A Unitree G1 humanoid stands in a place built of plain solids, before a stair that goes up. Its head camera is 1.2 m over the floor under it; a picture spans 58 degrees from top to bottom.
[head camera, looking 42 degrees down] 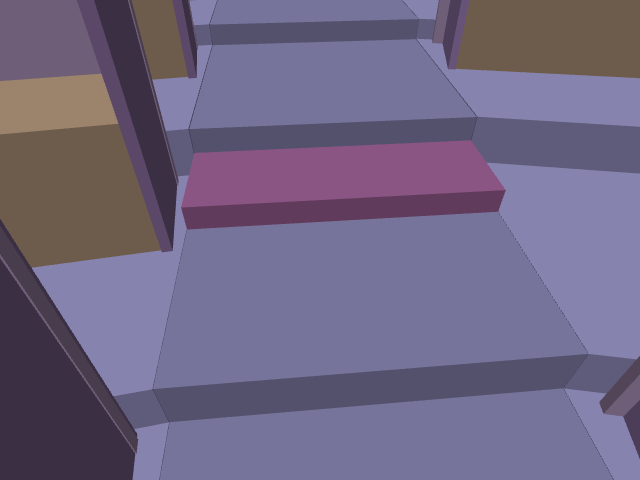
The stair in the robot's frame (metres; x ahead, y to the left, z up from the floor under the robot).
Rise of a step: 0.10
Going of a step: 0.49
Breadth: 1.16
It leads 5 degrees to the left of straight ahead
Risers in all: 3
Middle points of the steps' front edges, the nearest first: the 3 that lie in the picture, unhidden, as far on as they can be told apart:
0.62 -0.15 0.18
1.23 -0.10 0.29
1.60 -0.06 0.39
